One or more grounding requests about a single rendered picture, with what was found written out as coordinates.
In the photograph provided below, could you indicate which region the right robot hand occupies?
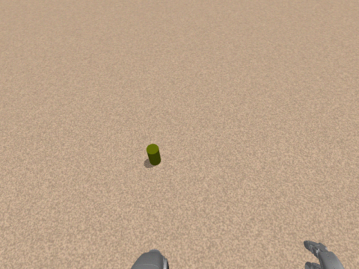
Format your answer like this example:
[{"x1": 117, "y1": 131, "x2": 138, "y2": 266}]
[{"x1": 303, "y1": 240, "x2": 344, "y2": 269}]

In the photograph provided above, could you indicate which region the can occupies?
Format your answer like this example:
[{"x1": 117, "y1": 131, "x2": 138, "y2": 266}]
[{"x1": 146, "y1": 144, "x2": 161, "y2": 165}]

